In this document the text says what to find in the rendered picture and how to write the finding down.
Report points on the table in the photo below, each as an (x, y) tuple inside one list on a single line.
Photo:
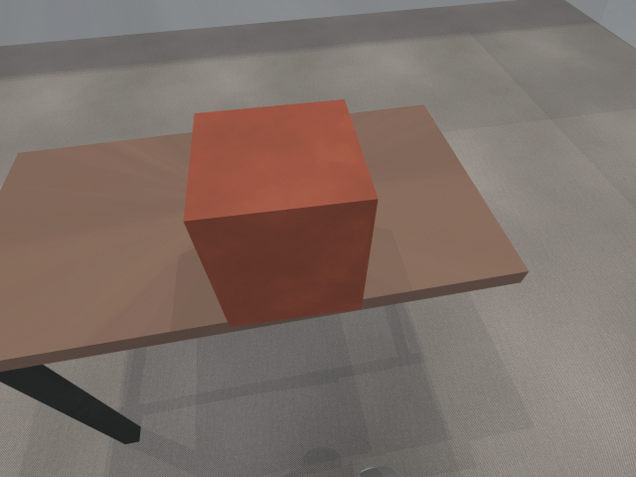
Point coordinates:
[(95, 257)]

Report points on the carton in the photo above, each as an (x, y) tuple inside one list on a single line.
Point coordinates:
[(280, 207)]

